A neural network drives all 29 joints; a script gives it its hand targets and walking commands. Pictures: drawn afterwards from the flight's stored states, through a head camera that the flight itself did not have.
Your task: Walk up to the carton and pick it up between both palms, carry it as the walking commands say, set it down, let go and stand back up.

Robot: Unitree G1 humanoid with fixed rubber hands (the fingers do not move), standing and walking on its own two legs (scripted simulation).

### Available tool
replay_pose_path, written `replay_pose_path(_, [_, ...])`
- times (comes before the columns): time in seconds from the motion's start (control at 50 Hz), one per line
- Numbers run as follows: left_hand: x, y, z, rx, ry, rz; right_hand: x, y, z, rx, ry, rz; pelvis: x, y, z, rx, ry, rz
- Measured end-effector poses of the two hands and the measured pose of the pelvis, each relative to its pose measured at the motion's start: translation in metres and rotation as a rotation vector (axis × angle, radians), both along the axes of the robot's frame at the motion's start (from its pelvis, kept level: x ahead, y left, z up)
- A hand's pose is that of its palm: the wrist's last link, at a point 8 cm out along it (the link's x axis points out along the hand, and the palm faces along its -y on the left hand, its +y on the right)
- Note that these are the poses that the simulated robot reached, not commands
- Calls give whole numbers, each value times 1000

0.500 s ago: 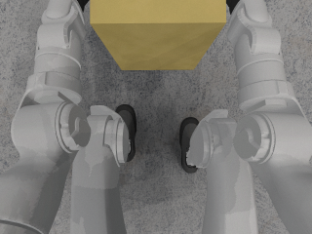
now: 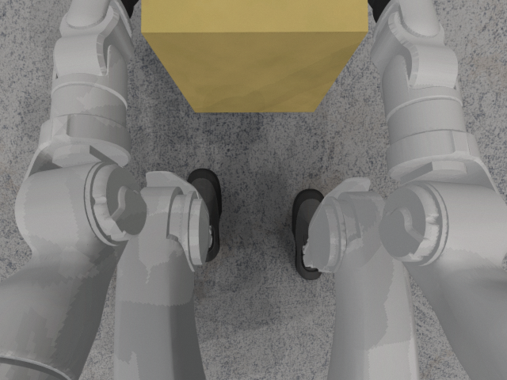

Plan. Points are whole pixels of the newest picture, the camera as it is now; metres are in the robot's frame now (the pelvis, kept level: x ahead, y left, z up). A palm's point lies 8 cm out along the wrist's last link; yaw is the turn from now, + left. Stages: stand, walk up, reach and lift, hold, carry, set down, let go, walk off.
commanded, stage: set down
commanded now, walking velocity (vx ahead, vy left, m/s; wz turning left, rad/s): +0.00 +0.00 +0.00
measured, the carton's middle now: (254, 23) +0.52 +0.04 -0.26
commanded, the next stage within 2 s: none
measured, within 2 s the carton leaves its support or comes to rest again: rests again in 0.84 s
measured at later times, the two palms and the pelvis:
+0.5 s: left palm out of the picture +0.53 +0.21 -0.18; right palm out of the picture +0.54 -0.11 -0.17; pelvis +0.00 +0.00 +0.00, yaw +0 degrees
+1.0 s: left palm (90, 23) +0.50 +0.26 -0.23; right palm (380, 21) +0.52 -0.12 -0.22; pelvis -0.01 +0.00 -0.01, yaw +0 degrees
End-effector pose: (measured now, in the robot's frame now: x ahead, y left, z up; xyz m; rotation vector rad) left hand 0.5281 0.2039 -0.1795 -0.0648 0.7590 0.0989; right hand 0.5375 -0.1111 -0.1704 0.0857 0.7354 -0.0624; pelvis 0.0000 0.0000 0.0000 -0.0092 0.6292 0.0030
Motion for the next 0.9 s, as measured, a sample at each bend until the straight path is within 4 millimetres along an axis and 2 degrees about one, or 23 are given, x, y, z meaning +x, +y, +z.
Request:
replay_pose_path(0.5, [3, 2, -4, 1, -14, -1, 4, -2, -3, 3, -17, 19, 2, 0, 0, 0, 5, -2])
replay_pose_path(0.66, [-14, 2, -26, 64, 81, 12, 3, -1, -8, -131, -7, 146, 2, 0, 1, 0, 6, -2])
replay_pose_path(0.76, [-18, 15, -33, 161, 78, 24, -6, 0, -23, -207, 29, 200, 2, 1, 0, -1, 3, -2])
replay_pose_path(0.9, [-22, 39, -41, 191, 60, 80, -12, -2, -39, -219, 33, 187, -1, 1, -6, 0, -20, -3])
